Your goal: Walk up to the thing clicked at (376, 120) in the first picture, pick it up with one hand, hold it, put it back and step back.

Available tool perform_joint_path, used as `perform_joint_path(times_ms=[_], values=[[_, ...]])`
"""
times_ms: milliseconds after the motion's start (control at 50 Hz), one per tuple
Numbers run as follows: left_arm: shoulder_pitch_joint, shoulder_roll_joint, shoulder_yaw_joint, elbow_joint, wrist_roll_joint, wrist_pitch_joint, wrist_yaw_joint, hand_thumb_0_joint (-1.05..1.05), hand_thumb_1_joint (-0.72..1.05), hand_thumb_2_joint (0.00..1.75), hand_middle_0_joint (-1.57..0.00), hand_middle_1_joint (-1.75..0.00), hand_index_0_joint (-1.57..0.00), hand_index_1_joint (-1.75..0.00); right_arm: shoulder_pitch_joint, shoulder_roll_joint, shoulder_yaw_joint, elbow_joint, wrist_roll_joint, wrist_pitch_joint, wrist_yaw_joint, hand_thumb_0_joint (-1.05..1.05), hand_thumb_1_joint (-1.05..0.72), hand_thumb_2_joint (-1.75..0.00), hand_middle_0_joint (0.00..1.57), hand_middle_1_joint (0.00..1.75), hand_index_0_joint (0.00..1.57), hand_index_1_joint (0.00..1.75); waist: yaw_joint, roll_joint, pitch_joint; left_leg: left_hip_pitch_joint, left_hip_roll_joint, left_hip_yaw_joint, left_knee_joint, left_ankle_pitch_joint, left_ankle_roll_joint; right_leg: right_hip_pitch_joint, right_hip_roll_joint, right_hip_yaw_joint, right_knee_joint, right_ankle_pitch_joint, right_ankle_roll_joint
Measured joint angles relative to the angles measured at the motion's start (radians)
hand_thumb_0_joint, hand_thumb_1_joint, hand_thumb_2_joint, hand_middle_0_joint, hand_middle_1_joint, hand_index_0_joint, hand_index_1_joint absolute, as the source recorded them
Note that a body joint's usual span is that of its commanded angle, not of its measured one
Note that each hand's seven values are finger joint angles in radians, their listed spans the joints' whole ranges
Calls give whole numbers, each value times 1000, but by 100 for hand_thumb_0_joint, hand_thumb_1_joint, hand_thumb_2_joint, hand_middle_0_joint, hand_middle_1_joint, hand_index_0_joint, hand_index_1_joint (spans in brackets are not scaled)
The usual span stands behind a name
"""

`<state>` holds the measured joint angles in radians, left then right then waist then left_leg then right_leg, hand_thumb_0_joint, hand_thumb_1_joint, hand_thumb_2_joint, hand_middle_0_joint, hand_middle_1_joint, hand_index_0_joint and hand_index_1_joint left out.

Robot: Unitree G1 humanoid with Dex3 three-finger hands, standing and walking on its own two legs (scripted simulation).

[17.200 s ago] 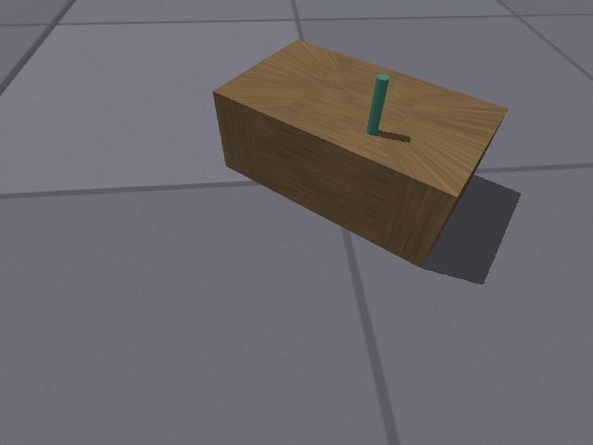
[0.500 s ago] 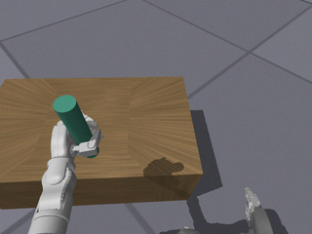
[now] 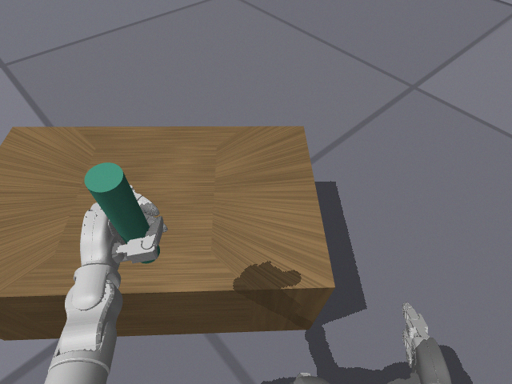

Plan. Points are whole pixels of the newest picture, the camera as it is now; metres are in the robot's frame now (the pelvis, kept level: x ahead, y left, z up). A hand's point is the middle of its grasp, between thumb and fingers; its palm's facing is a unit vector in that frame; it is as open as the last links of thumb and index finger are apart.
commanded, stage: hold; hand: left
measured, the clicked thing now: (130, 222) +0.33 +0.18 +0.09
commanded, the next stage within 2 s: crouch in 0.20 s
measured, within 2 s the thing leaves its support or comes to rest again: neither
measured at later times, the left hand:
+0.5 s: hand (149, 226) +0.34 +0.16 +0.05, palm faces +0.10 -0.99 +0.02, open 5.1 cm
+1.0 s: hand (168, 213) +0.44 +0.17 -0.06, palm faces +0.11 -0.99 +0.00, open 5.1 cm
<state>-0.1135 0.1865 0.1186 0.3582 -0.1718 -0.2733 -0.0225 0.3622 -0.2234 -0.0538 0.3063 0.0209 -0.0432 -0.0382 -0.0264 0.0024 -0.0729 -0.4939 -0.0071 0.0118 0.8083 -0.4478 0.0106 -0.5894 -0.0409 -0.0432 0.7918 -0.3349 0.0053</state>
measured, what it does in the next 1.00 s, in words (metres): lowers itself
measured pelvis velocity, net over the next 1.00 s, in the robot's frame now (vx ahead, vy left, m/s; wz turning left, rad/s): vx -0.03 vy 0.00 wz -0.01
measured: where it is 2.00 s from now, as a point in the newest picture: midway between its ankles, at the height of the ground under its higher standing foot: outside the picture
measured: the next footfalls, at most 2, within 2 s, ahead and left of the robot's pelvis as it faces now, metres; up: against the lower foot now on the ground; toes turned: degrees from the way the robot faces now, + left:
none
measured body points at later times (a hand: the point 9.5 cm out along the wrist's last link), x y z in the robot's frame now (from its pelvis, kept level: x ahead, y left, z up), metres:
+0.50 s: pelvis +0.00 +0.00 +0.00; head +0.04 +0.01 +0.45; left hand +0.33 +0.21 +0.05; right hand +0.16 -0.25 -0.05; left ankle -0.02 +0.11 -0.70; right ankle +0.04 -0.12 -0.70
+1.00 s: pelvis -0.03 +0.00 -0.06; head +0.11 +0.03 +0.37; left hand +0.43 +0.22 -0.06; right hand +0.12 -0.26 -0.07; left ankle -0.02 +0.11 -0.70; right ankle +0.04 -0.12 -0.70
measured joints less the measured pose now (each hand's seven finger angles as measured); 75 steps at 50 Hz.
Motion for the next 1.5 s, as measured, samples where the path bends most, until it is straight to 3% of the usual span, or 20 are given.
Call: perform_joint_path(times_ms=[260, 440, 520, 740, 900, 1140, 1500], values=[[-15, -8, 3, 21, -2, 22, 2, -3, 10, 124, -101, -115, -108, -118, 1, 7, 6, 14, 2, 7, -1, -1, 54, -5, 6, 6, 5, 5, -3, -3, -1, 9, 0, 3, -12, 2, 1, 6, 0, 3, -8, 1, 1], [-20, -8, 6, 35, -2, -6, 3, -3, 10, 124, -101, -115, -108, -118, -4, 4, 2, -10, 2, 13, 0, -1, 54, -5, 6, 6, 5, 5, -7, -8, 2, 2, -2, 3, -2, -1, 2, 1, -1, 3, 0, -2, 2], [-72, -4, 20, 125, 1, -36, -2, -3, 10, 124, -101, -115, -108, -118, 2, 11, 22, -44, -2, 5, 4, -1, 54, -5, 6, 6, 5, 5, -16, -19, 0, -15, -3, -1, 7, 0, 2, -14, -3, 0, 8, -1, 2], [-330, 74, 121, 485, 23, -197, -19, -3, 10, 124, -102, -113, -109, -116, 17, -8, 38, -184, -44, -41, 52, -1, 55, -4, 6, 6, 5, 5, -91, -49, 21, -247, 3, -4, 164, -31, -1, -236, -1, -2, 137, -14, -4], [-507, 153, 184, 688, 70, -284, -18, -4, 10, 123, -102, -113, -109, -116, 39, -36, 34, -276, -77, -28, 79, -1, 55, -4, 6, 6, 6, 5, -153, -47, -10, -443, 11, -10, 303, -71, 0, -423, 3, -6, 251, -38, -6], [-628, 215, 256, 825, 113, -332, -13, -4, 11, 123, -101, -114, -109, -116, 39, -42, 37, -365, -90, -2, 103, -1, 54, -5, 6, 6, 6, 5, -212, -29, -58, -619, 15, -20, 443, -126, 3, -595, 4, -13, 377, -83, -6], [-724, 308, 303, 897, 152, -332, 0, -4, 11, 123, -101, -114, -109, -116, 42, -59, 40, -479, -100, 16, 116, -1, 53, -5, 7, 6, 6, 5, -281, -29, -60, -755, 23, -35, 553, -157, -2, -725, 10, -26, 470, -103, -12]])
